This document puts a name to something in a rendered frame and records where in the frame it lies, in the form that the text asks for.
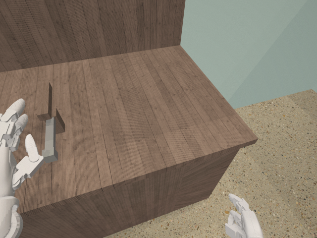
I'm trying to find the robot left forearm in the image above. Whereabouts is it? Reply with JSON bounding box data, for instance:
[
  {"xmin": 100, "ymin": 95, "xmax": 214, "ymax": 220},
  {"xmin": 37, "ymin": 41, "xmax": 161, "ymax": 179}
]
[{"xmin": 0, "ymin": 196, "xmax": 23, "ymax": 238}]

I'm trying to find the robot left hand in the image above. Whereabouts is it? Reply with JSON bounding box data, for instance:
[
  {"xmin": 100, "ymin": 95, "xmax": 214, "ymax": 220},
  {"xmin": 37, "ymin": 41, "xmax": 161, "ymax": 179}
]
[{"xmin": 0, "ymin": 99, "xmax": 44, "ymax": 197}]

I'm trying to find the counter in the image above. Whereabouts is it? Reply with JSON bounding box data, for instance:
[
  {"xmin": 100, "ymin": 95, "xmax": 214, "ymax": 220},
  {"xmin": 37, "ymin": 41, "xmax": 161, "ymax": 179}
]
[{"xmin": 0, "ymin": 0, "xmax": 258, "ymax": 238}]

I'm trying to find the tap lever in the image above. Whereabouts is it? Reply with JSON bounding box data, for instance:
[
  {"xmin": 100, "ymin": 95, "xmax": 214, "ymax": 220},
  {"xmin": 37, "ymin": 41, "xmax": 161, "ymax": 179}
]
[{"xmin": 42, "ymin": 117, "xmax": 58, "ymax": 163}]

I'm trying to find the robot right hand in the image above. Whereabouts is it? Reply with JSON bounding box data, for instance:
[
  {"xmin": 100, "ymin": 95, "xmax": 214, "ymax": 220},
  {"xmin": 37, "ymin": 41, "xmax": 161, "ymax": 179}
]
[{"xmin": 225, "ymin": 193, "xmax": 264, "ymax": 238}]

